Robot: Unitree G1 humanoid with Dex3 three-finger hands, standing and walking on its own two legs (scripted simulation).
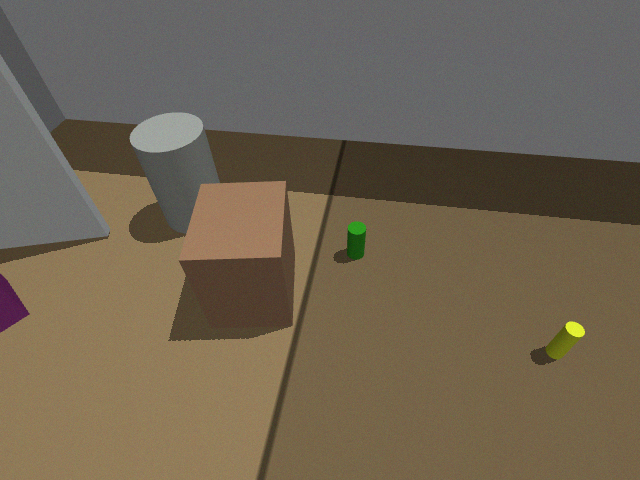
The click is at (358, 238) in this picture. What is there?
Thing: squat round
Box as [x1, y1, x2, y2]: [347, 221, 365, 259]
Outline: 357,221 352,222 348,225 347,254 349,257 353,259 360,258 363,255 365,226 361,222
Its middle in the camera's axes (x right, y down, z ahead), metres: +0.15 -0.01 +1.57
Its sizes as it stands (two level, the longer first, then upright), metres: 0.072 0.072 0.154
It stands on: the floor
